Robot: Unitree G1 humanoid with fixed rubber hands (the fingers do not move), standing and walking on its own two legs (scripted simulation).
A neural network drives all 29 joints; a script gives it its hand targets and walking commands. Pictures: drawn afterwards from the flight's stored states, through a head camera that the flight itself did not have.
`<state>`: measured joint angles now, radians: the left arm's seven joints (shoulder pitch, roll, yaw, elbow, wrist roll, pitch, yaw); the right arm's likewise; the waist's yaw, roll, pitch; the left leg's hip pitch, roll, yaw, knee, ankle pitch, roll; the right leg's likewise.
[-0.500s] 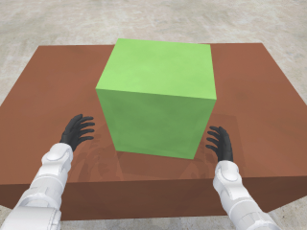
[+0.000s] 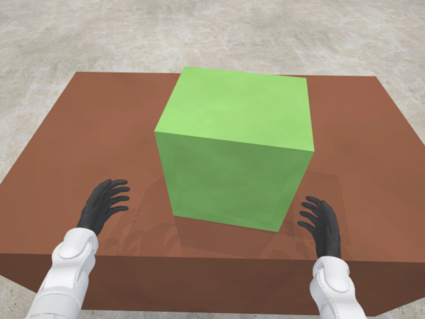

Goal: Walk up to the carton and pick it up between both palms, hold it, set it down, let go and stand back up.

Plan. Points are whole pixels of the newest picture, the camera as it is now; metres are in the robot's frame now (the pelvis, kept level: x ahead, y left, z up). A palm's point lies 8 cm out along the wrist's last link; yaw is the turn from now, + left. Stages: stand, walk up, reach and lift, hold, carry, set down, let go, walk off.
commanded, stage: set down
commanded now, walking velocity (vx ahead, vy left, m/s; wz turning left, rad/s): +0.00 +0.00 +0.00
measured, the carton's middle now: (233, 153) +0.49 -0.03 +0.01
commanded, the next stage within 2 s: none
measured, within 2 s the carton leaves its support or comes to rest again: neither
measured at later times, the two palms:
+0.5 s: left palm (77, 263) +0.25 +0.26 +0.01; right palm (335, 278) +0.21 -0.19 +0.00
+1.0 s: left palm (67, 304) +0.19 +0.26 +0.00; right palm (339, 295) +0.19 -0.19 -0.01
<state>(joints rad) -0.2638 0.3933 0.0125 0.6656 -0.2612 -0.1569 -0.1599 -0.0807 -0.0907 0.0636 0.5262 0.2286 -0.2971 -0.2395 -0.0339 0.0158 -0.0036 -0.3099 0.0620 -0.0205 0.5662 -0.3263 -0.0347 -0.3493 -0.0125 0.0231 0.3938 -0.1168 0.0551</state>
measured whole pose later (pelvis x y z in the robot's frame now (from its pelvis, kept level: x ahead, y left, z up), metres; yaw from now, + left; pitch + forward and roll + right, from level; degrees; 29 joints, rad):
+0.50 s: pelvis +0.00 +0.00 +0.00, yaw +2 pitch -4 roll -3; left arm -0.02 0.42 -0.04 0.47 -0.30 -0.08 -0.16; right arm 0.15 -0.04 0.00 0.38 0.19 -0.22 -0.27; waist -0.01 0.01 0.08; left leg -0.15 0.05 -0.05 0.55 -0.33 -0.03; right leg -0.17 -0.02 -0.01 0.38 -0.14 0.06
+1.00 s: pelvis +0.02 +0.00 +0.00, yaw +3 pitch -7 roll -3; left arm 0.26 0.43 -0.05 0.29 -0.29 -0.11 -0.17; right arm 0.36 -0.02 0.00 0.22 0.15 -0.14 -0.26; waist 0.01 0.02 0.09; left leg -0.03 0.06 -0.06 0.49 -0.34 -0.03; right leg -0.07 -0.02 -0.03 0.35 -0.17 0.05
